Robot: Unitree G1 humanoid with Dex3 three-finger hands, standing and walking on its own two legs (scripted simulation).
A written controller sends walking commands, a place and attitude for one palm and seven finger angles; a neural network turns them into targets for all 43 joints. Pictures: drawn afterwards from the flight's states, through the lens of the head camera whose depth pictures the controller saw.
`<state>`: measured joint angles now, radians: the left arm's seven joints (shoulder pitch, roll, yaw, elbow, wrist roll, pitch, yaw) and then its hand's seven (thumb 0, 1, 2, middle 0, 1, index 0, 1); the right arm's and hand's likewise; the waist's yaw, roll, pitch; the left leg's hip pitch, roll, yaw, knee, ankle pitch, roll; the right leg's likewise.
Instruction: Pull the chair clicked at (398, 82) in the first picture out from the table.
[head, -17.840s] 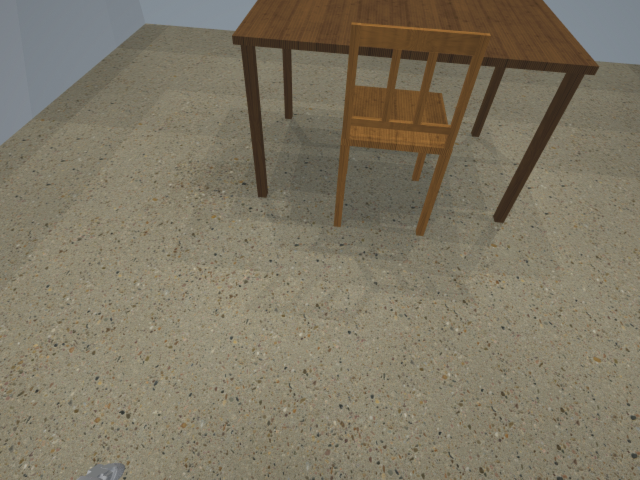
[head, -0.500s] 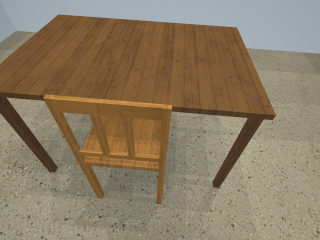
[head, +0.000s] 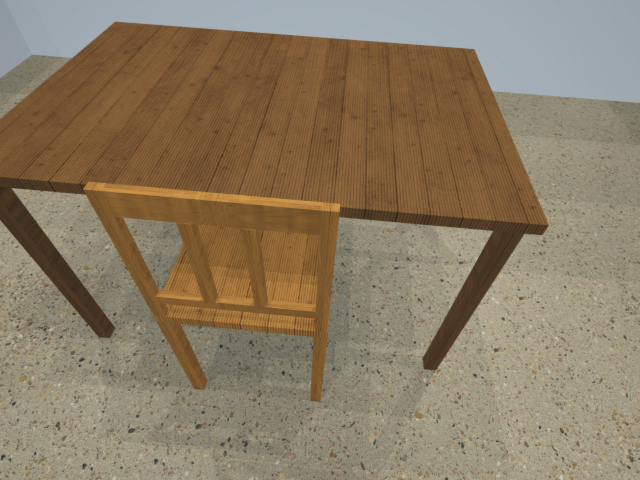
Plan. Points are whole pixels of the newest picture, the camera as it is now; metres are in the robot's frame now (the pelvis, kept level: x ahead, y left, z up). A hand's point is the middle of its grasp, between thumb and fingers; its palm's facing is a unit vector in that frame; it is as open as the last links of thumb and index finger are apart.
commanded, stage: look again from close up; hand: left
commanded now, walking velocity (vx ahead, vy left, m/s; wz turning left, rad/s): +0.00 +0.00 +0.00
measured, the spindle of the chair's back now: (199, 263) +0.49 +0.26 -0.11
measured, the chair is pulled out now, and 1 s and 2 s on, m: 0.00 0.00 0.00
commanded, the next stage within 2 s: raise the hand toward the chair's back in 0.72 s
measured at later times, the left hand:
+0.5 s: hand out of the picture -0.03 +0.14 -0.18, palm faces +0.05 -0.99 -0.14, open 7.4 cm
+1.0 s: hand out of the picture +0.13 +0.18 -0.07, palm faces +0.22 -0.96 -0.19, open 7.5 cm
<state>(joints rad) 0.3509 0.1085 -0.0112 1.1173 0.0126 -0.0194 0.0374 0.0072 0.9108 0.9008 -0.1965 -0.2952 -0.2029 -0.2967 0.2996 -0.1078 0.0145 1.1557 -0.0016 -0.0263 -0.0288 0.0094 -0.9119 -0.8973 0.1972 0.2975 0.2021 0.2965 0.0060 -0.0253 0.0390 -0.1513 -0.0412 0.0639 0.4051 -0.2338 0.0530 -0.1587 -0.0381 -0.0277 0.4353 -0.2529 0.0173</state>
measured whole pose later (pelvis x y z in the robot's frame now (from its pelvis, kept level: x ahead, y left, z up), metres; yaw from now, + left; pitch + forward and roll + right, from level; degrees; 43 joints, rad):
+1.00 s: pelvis -0.01 -0.01 -0.02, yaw +3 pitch +1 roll +0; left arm 0.52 0.21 -0.01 0.20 -0.15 -0.06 0.12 0.07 0.93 0.88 -0.19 -0.29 -0.19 -0.29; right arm 0.37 -0.24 0.00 0.84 0.04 -0.29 -0.07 0.03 -0.93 -0.90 0.20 0.30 0.21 0.30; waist -0.04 0.02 -0.03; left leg -0.33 -0.03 0.02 0.62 -0.31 0.04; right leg -0.31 -0.04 -0.07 0.63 -0.34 0.00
